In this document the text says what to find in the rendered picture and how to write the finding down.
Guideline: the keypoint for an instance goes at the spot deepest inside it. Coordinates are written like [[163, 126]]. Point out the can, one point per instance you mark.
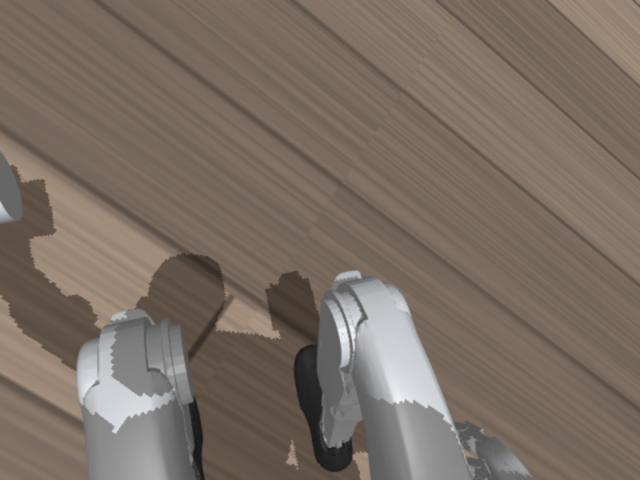
[[10, 198]]

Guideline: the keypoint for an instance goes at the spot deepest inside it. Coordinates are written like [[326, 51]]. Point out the right robot hand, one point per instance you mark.
[[496, 461]]

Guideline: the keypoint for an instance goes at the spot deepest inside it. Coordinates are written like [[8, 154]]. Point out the right robot foot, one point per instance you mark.
[[310, 399]]

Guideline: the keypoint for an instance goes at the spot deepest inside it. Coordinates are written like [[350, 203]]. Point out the left robot foot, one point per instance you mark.
[[198, 440]]

